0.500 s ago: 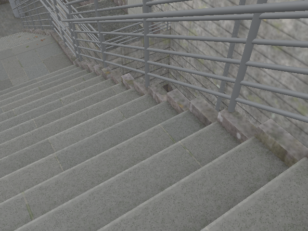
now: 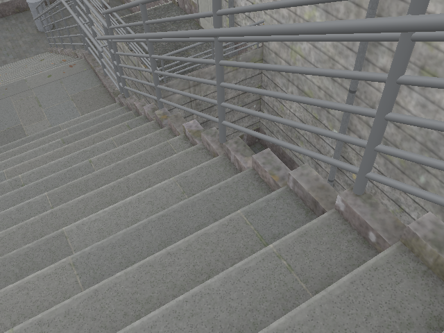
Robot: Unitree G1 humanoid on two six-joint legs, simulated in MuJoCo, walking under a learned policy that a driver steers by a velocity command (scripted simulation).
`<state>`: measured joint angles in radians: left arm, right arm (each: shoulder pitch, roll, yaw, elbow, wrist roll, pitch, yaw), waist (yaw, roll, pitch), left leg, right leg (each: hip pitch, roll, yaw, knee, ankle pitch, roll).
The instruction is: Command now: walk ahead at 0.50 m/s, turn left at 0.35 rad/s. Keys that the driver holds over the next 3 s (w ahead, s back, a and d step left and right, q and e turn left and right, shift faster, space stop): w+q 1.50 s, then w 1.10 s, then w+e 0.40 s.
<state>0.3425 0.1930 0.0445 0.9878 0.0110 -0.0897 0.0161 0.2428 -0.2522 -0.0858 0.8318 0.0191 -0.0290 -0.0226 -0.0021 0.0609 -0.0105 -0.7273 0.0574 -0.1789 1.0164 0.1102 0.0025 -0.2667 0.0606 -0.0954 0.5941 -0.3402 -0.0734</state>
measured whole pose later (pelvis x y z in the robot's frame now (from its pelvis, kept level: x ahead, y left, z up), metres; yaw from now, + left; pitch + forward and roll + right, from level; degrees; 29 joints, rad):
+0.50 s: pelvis +0.25 +0.13 -0.17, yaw +17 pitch +2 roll +0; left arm 0.23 0.23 0.06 0.85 -0.02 -0.07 0.06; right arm 0.37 -0.20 -0.05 0.87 -0.01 -0.01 0.03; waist 0.01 -0.01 -0.01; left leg -0.38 -0.10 -0.07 0.68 -0.33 0.07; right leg -0.82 -0.06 0.05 1.79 -0.45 0.01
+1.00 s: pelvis +0.57 +0.14 -0.33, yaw +36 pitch +1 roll +1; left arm 0.32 0.20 0.05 0.88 0.00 -0.05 -0.05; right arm 0.46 -0.22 -0.05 0.84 0.07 0.02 -0.06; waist -0.04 0.05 -0.04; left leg -0.64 -0.10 -0.16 1.97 -0.58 0.02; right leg -0.38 0.03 0.03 0.67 -0.29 -0.03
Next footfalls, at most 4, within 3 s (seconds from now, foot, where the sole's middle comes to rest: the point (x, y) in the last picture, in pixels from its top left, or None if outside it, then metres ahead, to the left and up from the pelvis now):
0.32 left None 0.28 0.23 -0.93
0.88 right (214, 321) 0.69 0.10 -1.09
1.56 left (113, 310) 0.82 0.54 -1.25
2.10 right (122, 253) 1.19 0.60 -1.42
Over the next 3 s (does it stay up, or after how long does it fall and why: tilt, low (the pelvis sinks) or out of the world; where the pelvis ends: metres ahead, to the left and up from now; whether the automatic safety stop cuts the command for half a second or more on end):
stays up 1.23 1.05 -0.82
